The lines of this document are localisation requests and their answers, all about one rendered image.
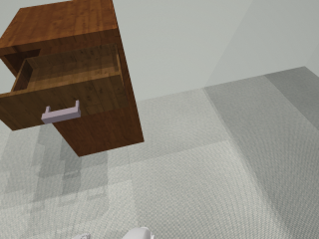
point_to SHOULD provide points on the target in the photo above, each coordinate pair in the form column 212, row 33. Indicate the robot left thigh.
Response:
column 139, row 233

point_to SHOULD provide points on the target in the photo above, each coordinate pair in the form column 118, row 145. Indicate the drawer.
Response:
column 93, row 76

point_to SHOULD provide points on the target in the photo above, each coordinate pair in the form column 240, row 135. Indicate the handle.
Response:
column 60, row 115

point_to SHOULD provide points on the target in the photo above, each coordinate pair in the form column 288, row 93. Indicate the cabinet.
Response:
column 71, row 25

